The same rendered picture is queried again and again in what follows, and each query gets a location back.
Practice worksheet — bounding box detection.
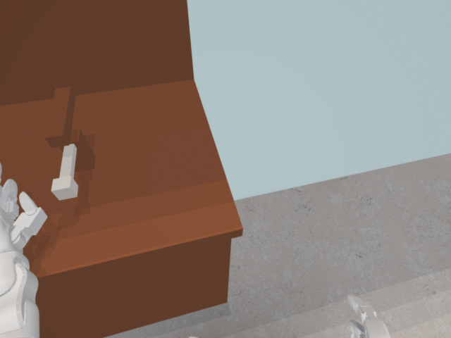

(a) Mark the tap lever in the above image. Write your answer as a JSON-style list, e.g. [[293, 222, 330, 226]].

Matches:
[[51, 144, 78, 200]]

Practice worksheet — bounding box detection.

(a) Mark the left robot hand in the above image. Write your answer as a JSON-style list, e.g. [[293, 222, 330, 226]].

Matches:
[[0, 163, 48, 254]]

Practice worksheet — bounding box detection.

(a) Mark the right robot hand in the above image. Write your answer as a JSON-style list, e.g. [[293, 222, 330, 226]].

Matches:
[[340, 294, 390, 338]]

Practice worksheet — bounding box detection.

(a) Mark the left robot forearm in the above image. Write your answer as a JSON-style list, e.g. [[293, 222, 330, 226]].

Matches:
[[0, 251, 39, 338]]

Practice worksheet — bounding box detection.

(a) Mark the counter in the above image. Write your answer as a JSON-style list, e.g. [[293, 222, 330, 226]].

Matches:
[[0, 0, 243, 338]]

